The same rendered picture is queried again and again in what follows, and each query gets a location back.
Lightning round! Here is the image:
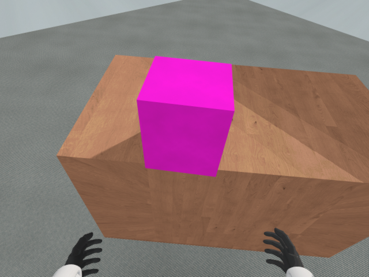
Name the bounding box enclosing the robot right hand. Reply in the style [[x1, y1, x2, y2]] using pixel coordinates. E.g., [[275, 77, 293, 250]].
[[263, 228, 304, 273]]

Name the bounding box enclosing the carton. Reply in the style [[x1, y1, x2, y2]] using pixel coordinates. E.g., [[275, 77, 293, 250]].
[[137, 56, 235, 177]]

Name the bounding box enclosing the left robot forearm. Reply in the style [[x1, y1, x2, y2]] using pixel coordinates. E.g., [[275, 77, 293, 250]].
[[53, 264, 82, 277]]

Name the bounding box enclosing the robot left hand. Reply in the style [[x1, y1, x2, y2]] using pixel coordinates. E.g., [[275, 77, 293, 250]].
[[65, 232, 102, 277]]

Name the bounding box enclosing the pedestal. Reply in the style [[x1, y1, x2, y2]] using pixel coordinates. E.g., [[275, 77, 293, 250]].
[[57, 55, 369, 258]]

